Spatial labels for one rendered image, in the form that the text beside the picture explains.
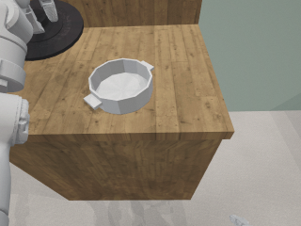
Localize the pot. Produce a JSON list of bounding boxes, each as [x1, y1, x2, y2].
[[84, 58, 154, 115]]

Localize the robot left forearm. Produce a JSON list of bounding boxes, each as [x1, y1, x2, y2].
[[0, 0, 34, 94]]

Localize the table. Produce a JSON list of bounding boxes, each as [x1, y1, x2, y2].
[[7, 0, 235, 201]]

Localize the knob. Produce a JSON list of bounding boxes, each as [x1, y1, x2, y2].
[[33, 8, 49, 27]]

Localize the robot left upper arm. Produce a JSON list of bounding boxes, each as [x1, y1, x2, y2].
[[0, 92, 30, 226]]

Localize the lid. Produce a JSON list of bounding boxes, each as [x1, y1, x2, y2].
[[24, 0, 84, 61]]

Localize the robot left hand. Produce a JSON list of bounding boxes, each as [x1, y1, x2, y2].
[[25, 0, 58, 34]]

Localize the robot right hand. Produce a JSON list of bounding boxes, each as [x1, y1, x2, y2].
[[230, 215, 253, 226]]

